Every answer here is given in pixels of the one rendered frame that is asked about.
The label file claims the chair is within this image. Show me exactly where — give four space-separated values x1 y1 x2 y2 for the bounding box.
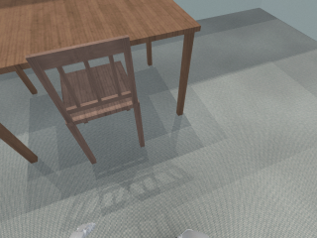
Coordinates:
25 35 145 165

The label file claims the table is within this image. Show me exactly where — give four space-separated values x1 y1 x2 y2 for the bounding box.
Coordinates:
0 0 201 164

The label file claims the left robot hand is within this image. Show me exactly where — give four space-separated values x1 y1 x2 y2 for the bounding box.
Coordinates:
69 222 96 238

